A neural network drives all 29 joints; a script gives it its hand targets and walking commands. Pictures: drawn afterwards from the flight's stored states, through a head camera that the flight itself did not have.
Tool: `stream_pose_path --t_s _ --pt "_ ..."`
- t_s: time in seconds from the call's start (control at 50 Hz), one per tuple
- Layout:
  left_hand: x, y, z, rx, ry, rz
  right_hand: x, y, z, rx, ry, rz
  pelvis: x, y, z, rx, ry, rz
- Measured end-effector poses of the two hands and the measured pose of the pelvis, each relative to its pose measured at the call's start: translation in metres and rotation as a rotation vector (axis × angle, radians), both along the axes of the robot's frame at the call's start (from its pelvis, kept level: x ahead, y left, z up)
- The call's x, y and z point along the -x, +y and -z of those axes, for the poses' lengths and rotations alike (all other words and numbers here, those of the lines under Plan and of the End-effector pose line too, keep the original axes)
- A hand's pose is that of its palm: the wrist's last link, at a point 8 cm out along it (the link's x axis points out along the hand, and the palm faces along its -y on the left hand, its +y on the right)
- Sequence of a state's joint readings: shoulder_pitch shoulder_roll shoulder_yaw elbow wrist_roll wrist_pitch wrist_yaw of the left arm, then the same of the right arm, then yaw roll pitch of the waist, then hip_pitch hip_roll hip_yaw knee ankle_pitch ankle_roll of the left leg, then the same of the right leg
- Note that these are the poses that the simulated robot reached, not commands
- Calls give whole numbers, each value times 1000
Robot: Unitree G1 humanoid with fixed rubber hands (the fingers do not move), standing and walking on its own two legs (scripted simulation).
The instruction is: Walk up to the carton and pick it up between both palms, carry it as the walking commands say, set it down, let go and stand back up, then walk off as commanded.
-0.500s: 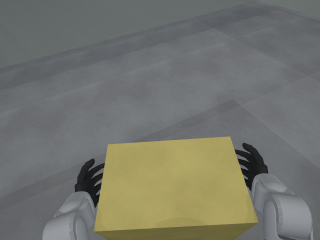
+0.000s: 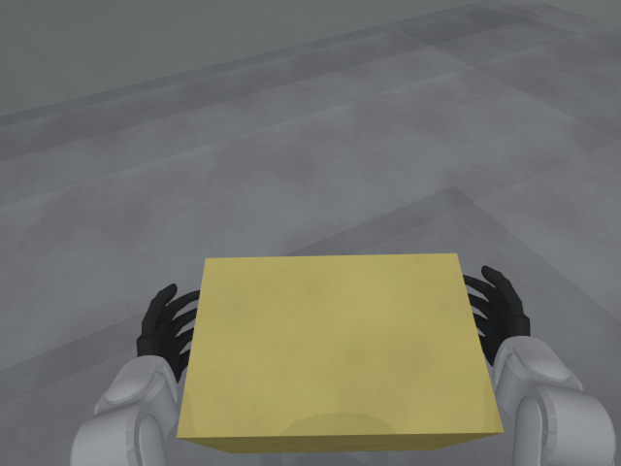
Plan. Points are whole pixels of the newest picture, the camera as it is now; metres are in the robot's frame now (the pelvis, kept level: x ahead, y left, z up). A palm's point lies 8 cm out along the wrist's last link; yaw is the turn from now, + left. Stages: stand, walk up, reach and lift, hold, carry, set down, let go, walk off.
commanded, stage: carry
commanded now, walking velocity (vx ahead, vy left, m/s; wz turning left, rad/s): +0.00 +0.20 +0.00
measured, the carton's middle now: (331, 364) +0.24 +0.00 +0.02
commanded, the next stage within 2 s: none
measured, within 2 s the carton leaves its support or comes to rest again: neither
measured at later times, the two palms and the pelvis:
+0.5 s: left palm out of the picture +0.19 +0.37 +0.07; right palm (329, 355) +0.22 +0.00 +0.09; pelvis -0.02 +0.17 +0.00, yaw +1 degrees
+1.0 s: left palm out of the picture +0.19 +0.49 +0.09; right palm (217, 373) +0.20 +0.12 +0.09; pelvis -0.03 +0.31 +0.01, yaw -3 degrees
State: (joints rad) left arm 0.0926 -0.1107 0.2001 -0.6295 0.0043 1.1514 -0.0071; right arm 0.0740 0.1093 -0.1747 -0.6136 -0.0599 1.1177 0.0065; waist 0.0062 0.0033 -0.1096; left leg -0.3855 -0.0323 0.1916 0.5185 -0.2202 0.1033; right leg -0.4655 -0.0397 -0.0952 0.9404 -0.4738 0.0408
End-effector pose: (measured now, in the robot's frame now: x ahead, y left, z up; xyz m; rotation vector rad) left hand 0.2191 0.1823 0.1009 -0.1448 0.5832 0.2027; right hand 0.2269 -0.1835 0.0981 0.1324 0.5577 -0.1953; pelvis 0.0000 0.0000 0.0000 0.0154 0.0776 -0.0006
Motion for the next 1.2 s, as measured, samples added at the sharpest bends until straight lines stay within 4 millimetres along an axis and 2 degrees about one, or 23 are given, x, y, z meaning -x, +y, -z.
stream_pose_path --t_s 0.06,0.12,0.18,0.24,0.36,0.46,0.52,0.56,0.62,0.72,0.76,0.82,0.9,0.98,1.04,1.1,1.16,1.2 --pt "1 5 1 -48 17 34 10 5 13 -12 18 9 2 12 6 -20 -9 20" --pt "10 14 9 -37 73 25 18 14 21 3 76 -3 7 24 2 2 -28 13" --pt "25 30 16 11 119 -4 19 30 10 31 118 -30 12 35 -8 -15 -44 16" --pt "32 49 10 23 107 -37 13 50 -3 15 99 -41 20 49 -16 -31 -36 18" --pt "27 105 -1 5 58 -62 3 106 -4 -1 46 -63 26 98 -15 -29 3 -10" --pt "24 164 19 34 44 -54 4 165 6 22 36 -50 23 153 2 -10 11 -26" --pt "31 195 34 59 99 -43 9 196 6 44 93 -43 25 174 -3 19 7 -9" --pt "36 207 37 79 122 -42 14 210 4 65 117 -40 26 187 -7 41 14 -14" --pt "36 221 29 103 99 -48 21 222 -2 56 88 -21 27 208 -10 48 13 -10" --pt "22 238 5 47 14 9 29 238 -9 36 6 14 27 241 -7 27 15 18" --pt "17 244 -2 4 7 40 32 244 -5 26 2 27 25 254 -6 24 17 28" --pt "14 255 -2 -38 36 66 36 255 6 2 34 34 22 270 -3 15 18 38" --pt "23 275 7 -31 81 30 33 274 15 14 80 -6 27 288 -2 8 -7 39" --pt "34 299 16 7 135 -6 25 299 8 15 124 -25 26 307 -12 -17 -17 57" --pt "26 320 13 14 108 -16 15 320 2 9 90 -24 27 326 -13 -28 -3 32" --pt "15 350 12 17 72 -16 7 349 2 23 55 -26 23 355 -9 -36 16 22" --pt "5 384 23 13 60 0 1 384 11 23 46 -14 15 389 3 -20 28 16" --pt "4 407 31 19 93 2 0 407 16 14 85 0 14 404 2 -19 25 27"
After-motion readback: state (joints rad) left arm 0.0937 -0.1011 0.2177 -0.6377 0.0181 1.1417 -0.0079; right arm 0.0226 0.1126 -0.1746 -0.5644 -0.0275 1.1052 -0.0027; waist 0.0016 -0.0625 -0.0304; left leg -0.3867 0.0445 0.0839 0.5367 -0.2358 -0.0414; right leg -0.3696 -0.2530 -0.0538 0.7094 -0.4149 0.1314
